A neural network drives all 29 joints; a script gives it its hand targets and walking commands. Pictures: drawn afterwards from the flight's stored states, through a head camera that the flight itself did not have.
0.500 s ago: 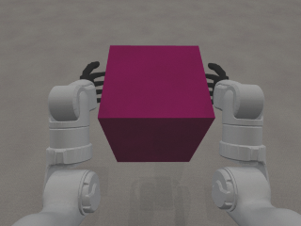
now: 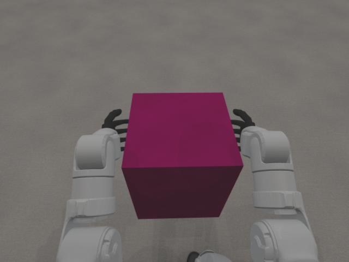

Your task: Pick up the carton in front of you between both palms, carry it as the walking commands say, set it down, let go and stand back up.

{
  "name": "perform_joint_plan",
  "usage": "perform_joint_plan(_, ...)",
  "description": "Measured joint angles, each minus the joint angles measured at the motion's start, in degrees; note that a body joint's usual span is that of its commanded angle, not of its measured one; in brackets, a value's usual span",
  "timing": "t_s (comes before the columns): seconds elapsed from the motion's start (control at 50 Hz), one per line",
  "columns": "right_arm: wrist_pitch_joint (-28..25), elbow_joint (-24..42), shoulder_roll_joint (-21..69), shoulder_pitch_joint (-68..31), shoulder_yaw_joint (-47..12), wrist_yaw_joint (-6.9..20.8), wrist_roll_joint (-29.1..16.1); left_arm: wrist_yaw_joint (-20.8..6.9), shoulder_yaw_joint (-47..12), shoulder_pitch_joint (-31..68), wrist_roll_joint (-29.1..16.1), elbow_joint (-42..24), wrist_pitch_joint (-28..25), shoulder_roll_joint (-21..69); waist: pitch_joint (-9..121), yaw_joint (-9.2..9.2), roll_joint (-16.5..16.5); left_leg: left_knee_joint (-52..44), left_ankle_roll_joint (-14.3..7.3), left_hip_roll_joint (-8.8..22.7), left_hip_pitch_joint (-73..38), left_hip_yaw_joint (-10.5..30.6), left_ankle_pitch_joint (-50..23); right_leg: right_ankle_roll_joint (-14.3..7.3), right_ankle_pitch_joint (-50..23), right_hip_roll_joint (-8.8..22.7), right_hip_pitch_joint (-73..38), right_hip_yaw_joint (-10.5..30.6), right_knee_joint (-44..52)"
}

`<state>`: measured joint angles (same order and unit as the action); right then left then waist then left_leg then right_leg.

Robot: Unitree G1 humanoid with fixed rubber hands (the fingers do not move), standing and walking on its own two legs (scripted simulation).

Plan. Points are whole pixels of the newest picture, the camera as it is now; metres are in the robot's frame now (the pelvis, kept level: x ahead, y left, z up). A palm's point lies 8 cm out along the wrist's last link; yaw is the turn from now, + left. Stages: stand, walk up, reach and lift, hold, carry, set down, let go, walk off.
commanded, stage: carry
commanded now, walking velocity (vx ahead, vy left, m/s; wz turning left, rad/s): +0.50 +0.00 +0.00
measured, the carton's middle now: (178, 158) +0.35 +0.00 +0.01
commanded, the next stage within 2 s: none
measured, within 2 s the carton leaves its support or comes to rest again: neither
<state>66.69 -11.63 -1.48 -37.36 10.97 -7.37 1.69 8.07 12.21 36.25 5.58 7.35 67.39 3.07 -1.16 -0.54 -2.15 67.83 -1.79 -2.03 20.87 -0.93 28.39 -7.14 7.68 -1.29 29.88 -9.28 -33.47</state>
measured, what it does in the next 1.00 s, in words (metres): walks ahead: left foot, then right foot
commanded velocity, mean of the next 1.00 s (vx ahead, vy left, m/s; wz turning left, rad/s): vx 0.50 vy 0.00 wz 0.00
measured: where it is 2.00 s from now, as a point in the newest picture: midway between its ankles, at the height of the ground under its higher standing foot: (170, 106)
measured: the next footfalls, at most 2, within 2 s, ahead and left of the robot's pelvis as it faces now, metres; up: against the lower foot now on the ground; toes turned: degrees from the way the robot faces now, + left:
left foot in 0.46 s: +0.44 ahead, +0.11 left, +0.00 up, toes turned +7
right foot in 0.96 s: +0.77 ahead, -0.08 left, +0.00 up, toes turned -12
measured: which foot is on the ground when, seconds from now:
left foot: up 0.00-0.44, down 0.46-1.00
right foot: down 0.00-0.48, up 0.50-0.94, down 0.96-1.00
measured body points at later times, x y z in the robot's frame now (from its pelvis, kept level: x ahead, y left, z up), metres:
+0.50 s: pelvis +0.31 +0.04 +0.01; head +0.28 +0.04 +0.46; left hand +0.64 +0.18 +0.12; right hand +0.63 -0.12 +0.13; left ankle +0.40 +0.10 -0.72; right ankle +0.13 -0.06 -0.68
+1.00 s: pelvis +0.63 +0.02 +0.00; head +0.59 +0.01 +0.45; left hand +0.91 +0.17 +0.10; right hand +0.90 -0.14 +0.08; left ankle +0.41 +0.10 -0.69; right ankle +0.74 -0.08 -0.72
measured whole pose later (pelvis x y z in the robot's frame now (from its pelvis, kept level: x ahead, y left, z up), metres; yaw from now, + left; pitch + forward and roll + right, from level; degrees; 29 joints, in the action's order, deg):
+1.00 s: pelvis +0.63 +0.02 +0.00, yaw +0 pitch +3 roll -2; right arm 69.6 16.0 7.4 -10.1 8.1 -5.2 7.0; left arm 5.0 5.9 10.9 6.5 -14.8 68.0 7.9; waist 8.4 -0.4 -3.9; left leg 38.1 -1.3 2.6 0.7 -6.4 26.6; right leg -3.9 6.0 1.8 27.6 -13.5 -31.0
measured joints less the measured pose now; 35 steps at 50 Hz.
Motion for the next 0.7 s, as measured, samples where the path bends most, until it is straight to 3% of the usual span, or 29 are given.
perform_joint_plan(0.04, 0.08, 1.18, 0.75, 1.07, -0.26, -0.06, 0.47, 0.06, -0.86, -2.18, -0.86, -1.65, -0.17, -0.42, -0.78, -0.57, 0.93, 0.24, 0.35, 0.56, 5.62, -0.43, -2.39, 0.45, 0.16, 0.46, -2.91, 0.13, 3.15)
perform_joint_plan(0.1, 0.23, 3.86, 2.10, 2.10, 0.03, -0.09, 1.90, 0.09, -0.52, -4.01, -1.90, -3.57, -1.35, -0.17, -1.11, -1.23, 1.95, -8.90, 1.20, 2.17, 10.55, -1.08, -4.34, 0.28, 0.54, 1.09, -7.42, 0.24, 7.91)
perform_joint_plan(0.18, -1.02, 5.03, 2.97, 2.77, -0.02, -0.08, 2.53, 0.08, 0.27, -5.17, -2.30, -4.90, -2.92, 0.24, 0.79, -1.30, 2.28, -20.56, 2.01, 3.91, 13.35, -1.41, -10.93, 0.85, 2.33, 1.50, -12.88, 0.65, 12.03)
perform_joint_plan(0.26, -0.85, 6.47, 2.84, 3.03, 0.25, -0.08, 2.53, -0.10, 0.27, -4.11, -2.19, -4.74, -3.11, 0.35, 3.47, -1.26, 1.68, -26.22, 2.18, 5.16, 13.97, -2.78, -16.88, 1.93, 5.64, 1.21, -17.97, 1.15, 13.71)
perform_joint_plan(0.4, 3.01, 10.76, 2.95, 5.47, 0.57, -0.06, 2.28, -0.29, -0.97, -5.07, -1.51, -7.18, 0.41, 1.08, 8.52, -1.32, 1.35, -35.32, 0.84, 3.59, 10.90, -7.08, -22.05, 4.50, 12.95, 0.86, -27.56, 2.88, 15.40)
perform_joint_plan(0.44, 4.07, 11.58, 3.59, 6.22, 0.38, -0.01, 2.77, -0.55, -1.03, -6.64, -1.42, -8.53, 1.33, 1.21, 9.14, -1.05, 1.90, -41.14, -0.10, 2.34, 7.06, -9.14, -23.60, 5.58, 16.83, 1.46, -29.29, 3.67, 11.65)
perform_joint_plan(0.5, 3.96, 10.87, 5.97, 8.52, -0.31, 0.33, 4.67, -1.49, -1.32, -10.12, -1.50, -9.49, 2.34, 0.22, 9.88, 0.25, 3.57, -39.22, -3.80, 1.21, 4.55, -10.99, -21.14, 6.70, 19.35, 3.46, -21.62, 5.75, -11.11)
perform_joint_plan(0.56, 4.53, 13.12, 7.60, 14.45, -0.37, 0.59, 5.28, -1.80, -1.77, -14.65, -0.54, -10.89, 3.34, 1.89, 9.57, 0.84, 2.51, -41.00, -4.02, 1.29, 0.79, -10.83, -18.65, 6.36, 17.43, 3.47, -10.79, 6.92, -27.09)
perform_joint_plan(0.6, 4.20, 16.31, 8.44, 18.64, -0.40, 0.64, 4.93, -1.82, -1.89, -17.52, 0.31, -13.27, 3.35, 3.64, 8.81, 0.99, 2.03, -43.85, -4.00, 1.17, -2.26, -10.57, -18.23, 7.07, 13.61, 4.74, -5.20, 6.40, -27.52)
perform_joint_plan(0.7, 2.62, 26.21, 9.61, 25.63, -1.92, 0.85, 3.92, -1.95, -4.20, -23.84, 0.08, -22.63, 1.91, 5.27, 6.92, 1.22, 1.89, -49.11, -3.90, 0.77, -9.17, -10.05, -16.29, 8.83, 8.48, 7.13, 3.96, 5.29, -17.95)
